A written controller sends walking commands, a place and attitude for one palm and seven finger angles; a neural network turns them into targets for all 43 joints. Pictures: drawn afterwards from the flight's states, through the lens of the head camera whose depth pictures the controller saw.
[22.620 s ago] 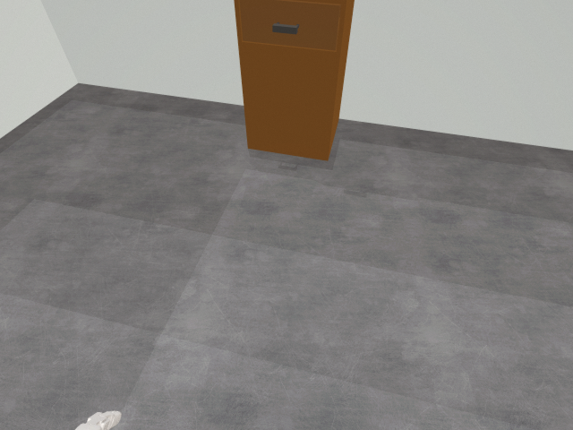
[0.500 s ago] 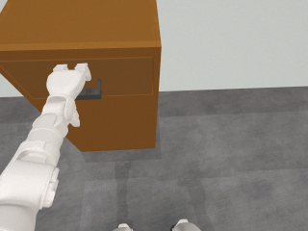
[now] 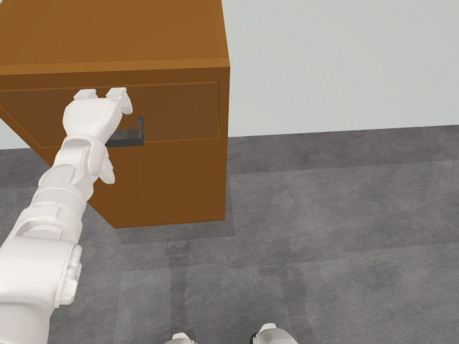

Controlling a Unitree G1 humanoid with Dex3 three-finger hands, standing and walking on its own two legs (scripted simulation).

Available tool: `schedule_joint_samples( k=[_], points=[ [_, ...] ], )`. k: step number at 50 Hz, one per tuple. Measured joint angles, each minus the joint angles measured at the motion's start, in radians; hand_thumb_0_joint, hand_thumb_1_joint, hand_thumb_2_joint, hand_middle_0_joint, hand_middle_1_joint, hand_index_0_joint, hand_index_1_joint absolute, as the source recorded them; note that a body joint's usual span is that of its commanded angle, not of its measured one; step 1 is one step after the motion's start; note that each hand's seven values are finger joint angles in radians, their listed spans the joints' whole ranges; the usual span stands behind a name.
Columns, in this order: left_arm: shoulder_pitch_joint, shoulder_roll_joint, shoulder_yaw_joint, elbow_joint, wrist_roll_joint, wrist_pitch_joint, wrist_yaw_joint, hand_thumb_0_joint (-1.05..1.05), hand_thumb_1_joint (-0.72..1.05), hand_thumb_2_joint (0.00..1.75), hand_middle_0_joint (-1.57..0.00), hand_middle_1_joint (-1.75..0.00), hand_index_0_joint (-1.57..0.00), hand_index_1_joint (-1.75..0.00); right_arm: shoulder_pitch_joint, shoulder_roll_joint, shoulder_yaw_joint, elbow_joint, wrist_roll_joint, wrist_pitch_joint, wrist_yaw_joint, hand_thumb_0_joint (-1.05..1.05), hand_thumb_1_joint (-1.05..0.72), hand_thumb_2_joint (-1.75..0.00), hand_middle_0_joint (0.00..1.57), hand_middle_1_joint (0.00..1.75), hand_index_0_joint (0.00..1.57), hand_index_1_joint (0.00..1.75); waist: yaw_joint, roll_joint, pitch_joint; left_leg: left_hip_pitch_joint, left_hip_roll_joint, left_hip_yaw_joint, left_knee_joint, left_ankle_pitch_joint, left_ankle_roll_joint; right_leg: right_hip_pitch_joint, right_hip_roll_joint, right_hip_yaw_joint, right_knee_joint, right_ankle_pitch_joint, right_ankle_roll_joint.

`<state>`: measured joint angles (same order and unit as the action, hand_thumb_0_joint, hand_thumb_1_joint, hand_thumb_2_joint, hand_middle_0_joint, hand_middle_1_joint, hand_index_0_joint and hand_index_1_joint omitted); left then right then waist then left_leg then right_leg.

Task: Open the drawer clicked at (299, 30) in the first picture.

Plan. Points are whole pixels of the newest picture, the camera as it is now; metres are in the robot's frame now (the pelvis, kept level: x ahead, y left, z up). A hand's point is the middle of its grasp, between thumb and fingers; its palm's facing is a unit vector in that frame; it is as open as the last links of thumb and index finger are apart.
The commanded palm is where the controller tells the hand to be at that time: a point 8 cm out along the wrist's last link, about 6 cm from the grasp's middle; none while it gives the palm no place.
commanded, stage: re-aim the fingers above the handle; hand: left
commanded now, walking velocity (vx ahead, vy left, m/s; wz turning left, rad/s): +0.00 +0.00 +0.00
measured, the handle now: (118, 130) +0.56 +0.21 -0.03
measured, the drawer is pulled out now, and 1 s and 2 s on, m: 0.00 0.00 0.00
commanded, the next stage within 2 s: lower the fingers behind the handle in 1.44 s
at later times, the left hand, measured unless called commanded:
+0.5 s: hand (112, 123) +0.52 +0.19 +0.04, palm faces +0.04 -0.05 -1.00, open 13.7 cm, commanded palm +0.49 +0.23 +0.08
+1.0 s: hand (112, 126) +0.51 +0.19 +0.03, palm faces +0.03 -0.08 -1.00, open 13.8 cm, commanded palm +0.49 +0.23 +0.08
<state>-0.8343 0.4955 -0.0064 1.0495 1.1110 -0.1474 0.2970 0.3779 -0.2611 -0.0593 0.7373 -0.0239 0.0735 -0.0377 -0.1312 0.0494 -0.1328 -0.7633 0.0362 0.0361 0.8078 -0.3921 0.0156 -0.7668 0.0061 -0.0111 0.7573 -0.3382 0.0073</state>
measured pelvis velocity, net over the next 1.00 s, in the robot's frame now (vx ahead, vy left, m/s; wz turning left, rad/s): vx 0.00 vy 0.01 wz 0.00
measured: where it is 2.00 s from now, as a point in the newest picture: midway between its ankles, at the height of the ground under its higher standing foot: outside the picture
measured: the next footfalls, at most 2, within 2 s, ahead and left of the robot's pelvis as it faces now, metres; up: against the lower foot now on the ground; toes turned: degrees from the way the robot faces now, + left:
none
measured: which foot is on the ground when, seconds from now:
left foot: down 0.00-1.00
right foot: down 0.00-1.00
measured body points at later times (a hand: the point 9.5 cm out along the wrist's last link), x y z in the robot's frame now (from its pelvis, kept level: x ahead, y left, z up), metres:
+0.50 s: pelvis -0.01 +0.01 -0.01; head +0.11 +0.01 +0.42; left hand +0.51 +0.19 +0.09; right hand -0.02 -0.27 -0.13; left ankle -0.01 +0.11 -0.70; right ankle +0.00 -0.13 -0.70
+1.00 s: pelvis +0.00 +0.01 -0.01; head +0.11 +0.02 +0.42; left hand +0.51 +0.20 +0.08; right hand -0.02 -0.28 -0.13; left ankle -0.01 +0.11 -0.70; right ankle +0.00 -0.13 -0.70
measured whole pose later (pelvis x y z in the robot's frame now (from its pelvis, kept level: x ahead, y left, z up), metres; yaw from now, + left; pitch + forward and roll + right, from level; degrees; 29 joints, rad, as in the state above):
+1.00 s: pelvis +0.00 +0.01 -0.01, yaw +0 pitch +23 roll -2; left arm -0.93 0.50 0.00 1.09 1.12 -0.15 0.36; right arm 0.37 -0.28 -0.05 0.73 -0.04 0.06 -0.03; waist -0.16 0.05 -0.15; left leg -0.87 0.03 0.03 0.89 -0.42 0.03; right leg -0.86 0.00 -0.02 0.82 -0.36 0.02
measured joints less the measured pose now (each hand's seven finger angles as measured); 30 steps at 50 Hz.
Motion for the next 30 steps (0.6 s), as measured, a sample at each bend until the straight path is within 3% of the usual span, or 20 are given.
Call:
schedule_joint_samples(
  k=[3,6,11,16,21,23,26,30],
  points=[
    [-0.021,0.011,0.013,0.017,0.019,0.019,0.056,0.0,-0.49,0.31,-0.32,-1.2,-0.32,-1.2,-0.008,-0.005,-0.001,0.007,-0.004,-0.005,0.009,0.0,-0.91,-0.9,0.2,0.3,0.2,0.3,-0.002,0.0,-0.004,-0.029,-0.002,0.0,0.024,-0.005,0.002,-0.029,-0.002,0.0,0.024,-0.005,0.001],
    [-0.05,0.026,0.012,0.06,0.025,0.081,0.086,0.0,-0.49,0.31,-0.32,-1.2,-0.32,-1.2,-0.018,-0.009,0.001,0.008,-0.001,-0.007,0.019,0.0,-0.91,-0.9,0.2,0.3,0.2,0.3,-0.003,0.004,-0.002,-0.048,-0.003,0.001,0.035,-0.004,0.004,-0.047,-0.003,0.002,0.034,-0.003,0.003],
    [-0.082,0.023,-0.048,0.109,-0.011,0.161,0.031,0.0,-0.49,0.31,-0.32,-1.2,-0.32,-1.2,-0.019,-0.004,-0.002,0.006,0.008,-0.014,0.02,0.0,-0.91,-0.9,0.2,0.3,0.2,0.3,0.006,0.01,0.011,-0.038,-0.006,-0.001,0.018,0.01,0.009,-0.032,-0.006,0.0,0.009,0.013,0.008],
    [-0.084,-0.013,-0.096,0.071,-0.042,0.1,-0.05,0.0,-0.49,0.31,-0.32,-1.2,-0.32,-1.2,-0.008,0.008,0.003,0.009,0.007,-0.025,0.001,0.0,-0.91,-0.9,0.2,0.3,0.2,0.3,0.002,-0.001,0.01,-0.015,-0.01,-0.007,0.002,0.015,0.011,-0.003,-0.01,-0.006,-0.011,0.018,0.01],
    [-0.104,-0.022,-0.033,0.06,-0.001,0.021,-0.001,0.0,-0.49,0.31,-0.32,-1.2,-0.32,-1.2,-0.017,0.002,0.02,0.0,-0.002,-0.029,-0.003,0.0,-0.91,-0.9,0.2,0.3,0.2,0.3,-0.029,-0.007,-0.002,-0.044,-0.009,-0.003,0.034,0.0,0.013,-0.035,-0.009,-0.002,0.02,0.005,0.011],
    [-0.119,0.002,0.001,0.076,0.016,0.038,0.039,0.0,-0.49,0.31,-0.32,-1.2,-0.32,-1.2,-0.028,-0.004,0.029,-0.01,-0.005,-0.02,-0.001,0.0,-0.91,-0.9,0.2,0.3,0.2,0.3,-0.043,-0.004,0.0,-0.067,-0.007,0.003,0.051,-0.007,0.015,-0.062,-0.008,0.005,0.04,0.0,0.013],
    [-0.128,0.004,0.006,0.076,0.029,0.044,0.093,0.0,-0.49,0.31,-0.38,-1.25,-0.34,-1.23,-0.03,-0.011,0.032,-0.019,-0.006,-0.008,0.006,0.0,-0.91,-0.9,0.2,0.3,0.2,0.3,-0.035,0.005,0.005,-0.093,-0.007,0.011,0.066,-0.01,0.017,-0.093,-0.008,0.013,0.058,-0.002,0.016],
    [-0.132,0.015,0.012,0.112,0.039,0.146,0.091,0.0,-0.49,0.31,-0.38,-1.25,-0.35,-1.25,-0.044,-0.013,0.039,-0.023,0.0,0.016,0.013,0.0,-0.91,-0.9,0.2,0.3,0.2,0.3,-0.029,0.015,0.011,-0.098,-0.006,0.025,0.06,-0.004,0.019,-0.105,-0.006,0.027,0.058,0.005,0.019]
  ],
)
